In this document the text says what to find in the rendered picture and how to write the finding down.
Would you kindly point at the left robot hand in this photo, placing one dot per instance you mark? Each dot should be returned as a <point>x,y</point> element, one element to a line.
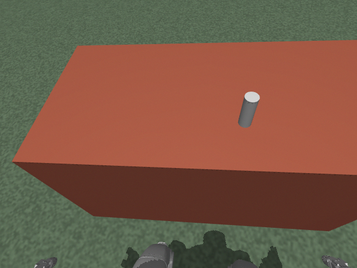
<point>48,263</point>

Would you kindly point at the right robot hand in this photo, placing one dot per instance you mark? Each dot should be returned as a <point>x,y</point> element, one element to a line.
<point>333,262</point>

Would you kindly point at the can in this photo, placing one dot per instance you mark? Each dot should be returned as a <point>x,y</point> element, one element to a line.
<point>249,106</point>

